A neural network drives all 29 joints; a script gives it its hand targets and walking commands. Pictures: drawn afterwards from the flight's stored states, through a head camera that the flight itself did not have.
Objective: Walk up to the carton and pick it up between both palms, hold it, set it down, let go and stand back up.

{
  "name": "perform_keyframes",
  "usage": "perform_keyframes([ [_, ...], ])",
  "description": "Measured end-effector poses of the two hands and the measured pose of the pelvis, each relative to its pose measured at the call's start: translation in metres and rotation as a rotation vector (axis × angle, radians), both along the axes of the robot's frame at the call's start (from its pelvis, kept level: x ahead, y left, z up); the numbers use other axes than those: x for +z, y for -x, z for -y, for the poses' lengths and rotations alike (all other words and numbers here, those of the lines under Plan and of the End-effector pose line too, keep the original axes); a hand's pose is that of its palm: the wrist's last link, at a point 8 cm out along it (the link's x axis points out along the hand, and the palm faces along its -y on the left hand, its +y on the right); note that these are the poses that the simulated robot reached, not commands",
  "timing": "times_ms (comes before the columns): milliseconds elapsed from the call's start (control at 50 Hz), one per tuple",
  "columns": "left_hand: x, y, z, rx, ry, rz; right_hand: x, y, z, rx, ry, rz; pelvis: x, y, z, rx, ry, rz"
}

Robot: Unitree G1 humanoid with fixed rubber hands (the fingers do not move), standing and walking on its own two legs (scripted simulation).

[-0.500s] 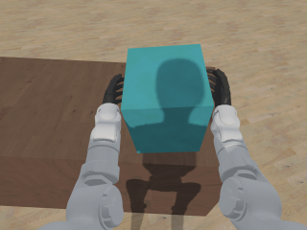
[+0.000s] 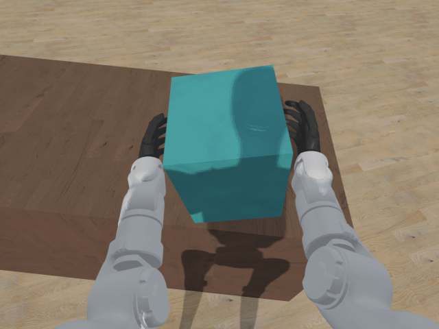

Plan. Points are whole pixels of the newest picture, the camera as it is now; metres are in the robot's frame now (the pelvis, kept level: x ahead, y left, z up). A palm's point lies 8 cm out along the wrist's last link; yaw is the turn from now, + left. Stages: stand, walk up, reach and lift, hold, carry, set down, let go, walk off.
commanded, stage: set down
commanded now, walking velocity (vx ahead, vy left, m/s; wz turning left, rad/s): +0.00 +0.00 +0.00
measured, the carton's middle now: (230, 151) +0.45 +0.01 +0.04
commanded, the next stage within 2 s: none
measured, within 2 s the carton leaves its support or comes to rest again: rests again in 1.42 s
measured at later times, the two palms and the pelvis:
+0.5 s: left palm (141, 162) +0.39 +0.19 +0.05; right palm (288, 141) +0.44 -0.09 +0.10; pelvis +0.00 +0.00 +0.00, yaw -2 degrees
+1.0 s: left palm (159, 157) +0.42 +0.16 +0.04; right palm (298, 151) +0.45 -0.13 +0.06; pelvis +0.01 +0.00 +0.00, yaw -3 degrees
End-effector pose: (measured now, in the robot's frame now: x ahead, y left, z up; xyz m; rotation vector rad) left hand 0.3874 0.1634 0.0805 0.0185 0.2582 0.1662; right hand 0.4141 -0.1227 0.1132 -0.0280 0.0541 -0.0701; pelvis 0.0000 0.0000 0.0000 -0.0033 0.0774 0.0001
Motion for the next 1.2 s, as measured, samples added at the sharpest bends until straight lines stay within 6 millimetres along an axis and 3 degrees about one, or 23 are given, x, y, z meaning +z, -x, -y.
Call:
perform_keyframes([
  [100,0.001,-0.004,0.019,-0.032,-0.009,-0.031,-0.013,0.007,0.021,-0.043,-0.033,-0.034,0.0,0.002,-0.005,-0.041,-0.004,0.01],
  [180,-0.006,-0.002,0.022,-0.021,0.012,-0.051,-0.023,0.009,0.024,-0.043,-0.038,-0.056,0.001,0.004,-0.007,-0.067,-0.007,0.006],
  [360,-0.024,0.006,-0.005,0.065,0.057,-0.045,-0.022,-0.008,-0.007,0.04,-0.002,-0.084,0.0,0.007,-0.003,-0.065,-0.011,-0.046],
  [520,-0.026,-0.004,-0.024,0.095,0.061,-0.004,-0.017,-0.024,-0.028,0.061,0.021,-0.102,-0.002,-0.001,-0.002,-0.027,-0.006,-0.105],
  [620,-0.027,-0.015,-0.016,0.063,0.041,-0.019,-0.026,-0.026,-0.018,0.029,0.006,-0.127,-0.002,-0.01,-0.005,-0.02,0.0,-0.125],
  [820,-0.034,-0.029,0.018,0.021,-0.003,-0.065,-0.067,-0.02,0.021,-0.014,-0.03,-0.176,-0.003,-0.012,-0.01,-0.068,-0.002,-0.154],
  [920,-0.034,-0.03,0.016,0.036,-0.025,-0.041,-0.064,-0.029,0.018,0.012,-0.012,-0.135,-0.004,-0.009,-0.007,-0.089,-0.011,-0.183],
  [1060,-0.038,-0.026,-0.002,0.088,0.027,-0.021,-0.051,-0.04,-0.003,0.062,0.028,-0.098,-0.005,-0.004,-0.003,-0.038,-0.018,-0.184],
  [1200,-0.04,-0.022,-0.012,0.081,0.044,0.002,-0.04,-0.035,-0.014,0.052,0.018,-0.095,-0.006,-0.002,-0.002,-0.028,-0.012,-0.181],
])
